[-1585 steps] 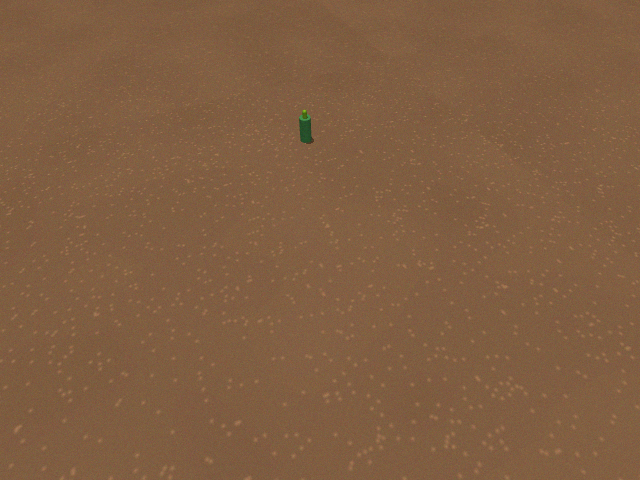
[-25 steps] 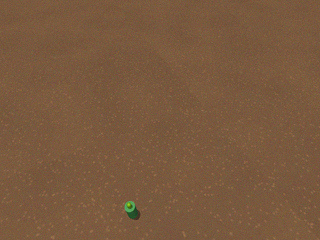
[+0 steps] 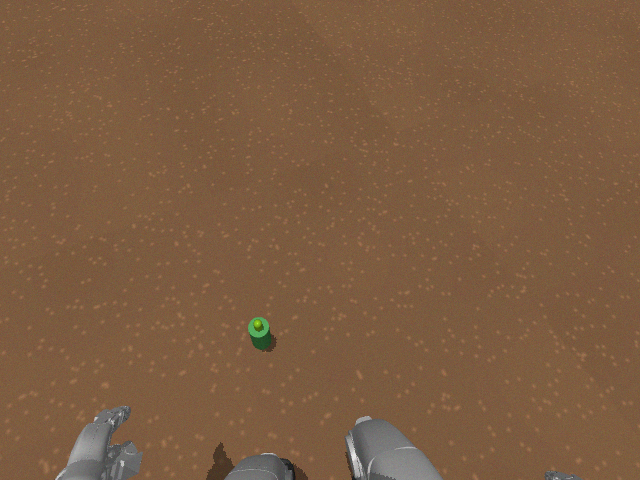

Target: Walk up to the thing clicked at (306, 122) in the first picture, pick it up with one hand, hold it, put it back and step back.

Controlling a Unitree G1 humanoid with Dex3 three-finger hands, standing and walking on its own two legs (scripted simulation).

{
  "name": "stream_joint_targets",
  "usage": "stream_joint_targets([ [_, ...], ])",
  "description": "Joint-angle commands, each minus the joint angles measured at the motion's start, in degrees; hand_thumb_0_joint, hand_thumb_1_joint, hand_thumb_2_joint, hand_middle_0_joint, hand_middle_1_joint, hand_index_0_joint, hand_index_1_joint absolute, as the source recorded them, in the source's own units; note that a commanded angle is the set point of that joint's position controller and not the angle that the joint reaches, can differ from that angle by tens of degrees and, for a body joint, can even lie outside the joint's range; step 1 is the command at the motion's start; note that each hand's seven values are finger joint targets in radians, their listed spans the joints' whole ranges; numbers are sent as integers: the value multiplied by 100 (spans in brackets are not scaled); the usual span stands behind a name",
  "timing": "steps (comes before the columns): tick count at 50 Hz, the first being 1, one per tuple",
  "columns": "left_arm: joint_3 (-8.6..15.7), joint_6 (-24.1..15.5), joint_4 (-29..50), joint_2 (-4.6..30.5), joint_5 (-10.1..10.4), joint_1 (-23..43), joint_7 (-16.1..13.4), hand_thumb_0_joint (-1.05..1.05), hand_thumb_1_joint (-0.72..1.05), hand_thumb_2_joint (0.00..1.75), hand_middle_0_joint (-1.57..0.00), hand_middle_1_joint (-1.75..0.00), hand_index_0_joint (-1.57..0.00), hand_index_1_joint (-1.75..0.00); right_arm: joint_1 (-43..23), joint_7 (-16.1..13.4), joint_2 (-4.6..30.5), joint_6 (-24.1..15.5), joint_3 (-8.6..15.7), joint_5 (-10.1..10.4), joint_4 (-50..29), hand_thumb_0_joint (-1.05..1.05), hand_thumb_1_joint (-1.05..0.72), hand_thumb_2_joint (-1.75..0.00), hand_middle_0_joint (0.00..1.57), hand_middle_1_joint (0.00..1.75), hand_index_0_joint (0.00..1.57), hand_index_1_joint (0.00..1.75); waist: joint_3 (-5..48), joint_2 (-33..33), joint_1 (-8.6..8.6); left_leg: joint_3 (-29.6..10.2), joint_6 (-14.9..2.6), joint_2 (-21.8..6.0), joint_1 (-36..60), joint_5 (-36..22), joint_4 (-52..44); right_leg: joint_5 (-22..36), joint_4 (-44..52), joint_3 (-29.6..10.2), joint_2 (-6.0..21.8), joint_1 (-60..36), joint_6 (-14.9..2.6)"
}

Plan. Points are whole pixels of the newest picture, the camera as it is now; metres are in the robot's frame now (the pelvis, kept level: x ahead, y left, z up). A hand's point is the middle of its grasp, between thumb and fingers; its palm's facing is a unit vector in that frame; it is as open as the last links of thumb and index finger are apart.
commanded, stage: step back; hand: left
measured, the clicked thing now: (259, 331) +0.48 +0.14 -0.68
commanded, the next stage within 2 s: none
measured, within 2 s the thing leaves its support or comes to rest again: neither
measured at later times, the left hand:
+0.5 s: hand out of the picture +0.01 +0.26 -0.14, palm faces -0.04 -0.92 -0.40, open 7.4 cm
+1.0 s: hand out of the picture -0.16 +0.27 -0.17, palm faces -0.09 -0.91 -0.40, open 7.4 cm
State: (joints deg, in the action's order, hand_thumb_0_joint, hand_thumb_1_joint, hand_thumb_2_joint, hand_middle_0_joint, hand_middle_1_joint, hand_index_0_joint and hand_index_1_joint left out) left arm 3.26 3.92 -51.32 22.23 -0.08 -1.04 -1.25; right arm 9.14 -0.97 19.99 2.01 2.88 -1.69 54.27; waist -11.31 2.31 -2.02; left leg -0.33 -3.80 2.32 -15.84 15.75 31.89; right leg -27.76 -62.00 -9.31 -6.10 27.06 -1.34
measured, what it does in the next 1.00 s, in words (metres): walks backwards: right foot, then left foot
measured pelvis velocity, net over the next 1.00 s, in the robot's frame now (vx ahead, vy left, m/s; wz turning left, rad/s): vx -0.27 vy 0.00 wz -0.10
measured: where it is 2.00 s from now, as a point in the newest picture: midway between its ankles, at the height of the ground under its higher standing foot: outside the picture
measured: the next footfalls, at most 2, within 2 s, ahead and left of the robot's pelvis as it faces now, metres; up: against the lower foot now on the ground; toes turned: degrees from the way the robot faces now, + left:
right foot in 0.24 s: -0.03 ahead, -0.12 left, +0.00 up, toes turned +0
left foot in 0.60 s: -0.12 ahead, +0.13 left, +0.00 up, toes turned -3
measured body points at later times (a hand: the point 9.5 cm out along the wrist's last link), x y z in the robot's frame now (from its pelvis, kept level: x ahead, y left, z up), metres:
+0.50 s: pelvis -0.11 +0.00 +0.00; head -0.04 -0.02 +0.44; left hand +0.01 +0.30 -0.11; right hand -0.01 -0.33 -0.13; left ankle -0.15 +0.14 -0.67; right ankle -0.07 -0.12 -0.73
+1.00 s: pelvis -0.27 +0.00 -0.02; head -0.20 +0.01 +0.43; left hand -0.16 +0.32 -0.14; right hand -0.15 -0.32 -0.11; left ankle -0.16 +0.13 -0.73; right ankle -0.31 -0.14 -0.72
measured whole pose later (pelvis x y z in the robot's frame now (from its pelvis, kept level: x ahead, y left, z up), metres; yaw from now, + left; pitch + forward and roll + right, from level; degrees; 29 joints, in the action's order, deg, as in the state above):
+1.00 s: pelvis -0.27 +0.00 -0.02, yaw -6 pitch -2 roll +0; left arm 5.5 4.1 -47.2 24.0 -1.1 -11.3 0.2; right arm 4.8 -1.3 21.7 1.0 2.5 -1.6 45.2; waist -11.0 2.0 1.2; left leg 1.0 0.3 -2.7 -23.5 10.8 36.5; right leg -26.0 -44.5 -5.9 -1.0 15.6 1.2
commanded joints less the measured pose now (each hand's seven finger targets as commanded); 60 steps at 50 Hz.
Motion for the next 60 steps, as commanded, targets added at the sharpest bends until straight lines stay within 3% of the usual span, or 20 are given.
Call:
stream_joint_targets([
  [1, 289, -160, 408, 959, -64, -356, -92, 0, 90, 90, -20, -30, -20, -30, 93, -162, 1419, -178, 393, 20, -560, 0, -90, -90, 20, 30, 20, 30, 1537, -886, 21, -1352, -617, -1466, 1827, -3838, -366, 34, 275, 39, 176, 294, 230],
  [5, 325, -220, 521, 931, -76, -425, -70, 0, 90, 90, -20, -30, -20, -30, 187, -147, 1488, -159, 410, 26, -664, 0, -90, -90, 20, 30, 20, 30, 1544, -859, -80, -1447, -1014, -1706, 1841, -3643, -236, -85, 1185, 262, 400, -7, 222],
  [12, 419, -310, 236, 961, -177, -1301, 4, 0, 90, 90, -20, -30, -20, -30, -378, -56, 1474, -81, 357, 154, -822, 0, -90, -90, 20, 30, 20, 30, 1704, -474, 329, -1123, -344, -1282, 129, -1397, 95, 1860, 3606, 393, 713, -2048, -199],
  [14, 563, -312, 446, 1655, -161, -966, 39, 0, 90, 90, -20, -30, -20, -30, -604, -50, 1195, -74, 295, 200, -915, 0, -90, -90, 20, 30, 20, 30, 1215, 1199, 434, -207, 291, 246, -848, 733, 1643, 2594, 4231, -1738, 2305, -1468, -1355],
  [15, 579, -336, 710, 1807, -224, -546, 29, 0, 90, 90, -20, -30, -20, -30, -491, -88, 1290, -20, 348, 157, -845, 0, -90, -90, 20, 30, 20, 30, 916, 1450, 422, -489, 412, 338, -593, 2017, 2963, 2725, 4457, -2341, 2942, -626, -1823],
  [19, 465, -371, 928, 1129, -159, -272, -38, 0, 90, 90, -20, -30, -20, -30, 20, -44, 1255, -54, 252, 211, -585, 0, -90, -90, 20, 30, 20, 30, 987, 495, 144, -912, 424, 609, -1017, 1344, 3574, 3847, 3887, -630, 1871, -1294, -1136],
  [26, 454, -237, 1094, 1172, -213, -787, -55, 0, 90, 90, -20, -30, -20, -30, 122, -106, 1150, -161, 194, 146, -804, 0, -90, -90, 20, 30, 20, 30, 1658, 966, 403, -367, 469, -113, -845, 1308, 919, 4290, 3147, -390, 1849, -2766, -1050],
  [29, 418, -94, 1196, 1212, -86, -561, 12, 0, 90, 90, -20, -30, -20, -30, 612, -107, 1129, -234, 302, 25, -614, 0, -90, -90, 20, 30, 20, 30, 1722, 708, 88, 75, 392, -33, 250, -744, -1233, 3805, 2398, -28, 1518, -2218, -622],
  [31, 324, -53, 1288, 780, -44, -793, 46, 0, 90, 90, -20, -30, -20, -30, 405, -95, 1900, -249, 518, -138, -718, 0, -90, -90, 20, 30, 20, 30, 1696, -1056, 228, -2178, -135, -1682, 1344, -2015, -1221, 998, 1326, 381, 450, -160, -99],
  [32, 411, -65, 1298, 1000, -86, -426, -40, 0, 90, 90, -20, -30, -20, -30, 161, -36, 2367, -212, 571, -67, -842, 0, -90, -90, 20, 30, 20, 30, 1429, -1541, -56, -2854, -1043, -2487, 210, -2122, -1339, -875, 426, 194, 31, -181, 38],
  [33, 474, -65, 1241, 1171, -161, -226, -82, 0, 90, 90, -20, -30, -20, -30, -82, -62, 2372, -247, 583, -62, -903, 0, -90, -90, 20, 30, 20, 30, 1080, -1638, -126, -3377, -1421, -2786, -558, -1690, -1581, -964, -532, -249, 161, -402, 72],
  [36, 487, -60, 940, 1062, -38, -1036, -8, 0, 90, 90, -20, -30, -20, -30, -705, -107, 1580, -278, 353, -88, -1053, 0, -90, -90, 20, 30, 20, 30, 1053, -929, 514, -1308, -748, -1592, 413, -2719, -885, -77, -1170, -367, -12, 300, 11],
  [45, 456, -154, 1014, 945, -115, -941, 39, 0, 90, 90, -20, -30, -20, -30, 117, -147, 1644, -223, 443, -13, -1080, 0, -90, -90, 20, 30, 20, 30, 1499, -1141, -49, -1202, -1102, -1704, 1323, -2754, -388, -217, 880, 238, 334, -138, 409],
  [49, 482, -194, 653, 942, -131, -1643, 102, 0, 90, 90, -20, -30, -20, -30, -319, -100, 1820, -122, 459, 13, -1240, 0, -90, -90, 20, 30, 20, 30, 1774, -1389, 257, -1109, -775, -1592, 618, -1812, -157, 637, 2870, 722, 523, -1314, 178],
  [51, 529, -208, 382, 1015, -187, -2073, 116, 0, 90, 90, -20, -30, -20, -30, -528, -76, 1718, -43, 423, 84, -1259, 0, -90, -90, 20, 30, 20, 30, 1775, -1164, 502, -937, -367, -1295, -236, -921, 155, 1429, 3790, 761, 576, -2107, -46],
  [52, 630, -236, 477, 1408, -293, -1872, 132, 0, 90, 90, -20, -30, -20, -30, -388, -75, 1433, -26, 353, 127, -1282, 0, -90, -90, 20, 30, 20, 30, 1524, -131, 396, -785, -3, -641, -1199, 107, 927, 955, 4061, -614, 1283, -2168, -273],
  [53, 755, -202, 750, 1983, -256, -1371, 147, 0, 90, 90, -20, -30, -20, -30, -581, -145, 1223, -41, 316, 162, -1393, 0, -90, -90, 20, 30, 20, 30, 1126, 1353, 540, -326, 327, 405, -1587, 1604, 2186, 555, 4605, -1870, 2370, -1055, -1069],
  [54, 783, -198, 995, 2265, -311, -859, 122, 0, 90, 90, -20, -30, -20, -30, -475, -213, 1490, -18, 428, 123, -1289, 0, -90, -90, 20, 30, 20, 30, 761, 1630, 557, -687, 452, 163, -1111, 2004, 3293, 348, 4886, -2555, 3039, 159, -1624],
  [57, 553, -253, 1159, 1351, -256, -178, 61, 0, 90, 90, -20, -30, -20, -30, 91, -117, 1459, -55, 359, 179, -896, 0, -90, -90, 20, 30, 20, 30, 602, 708, 74, -841, 358, 430, -1017, 1137, 3795, 1938, 4155, -567, 1921, -192, -1038],
  [60, 577, -236, 1174, 1279, -300, -424, 37, 0, 90, 90, -20, -30, -20, -30, 282, -151, 1272, -137, 251, 139, -910, 0, -90, -90, 20, 30, 20, 30, 906, 771, 257, -631, 468, 416, -1116, 1111, 3410, 2470, 3748, -160, 1626, -909, -917],
])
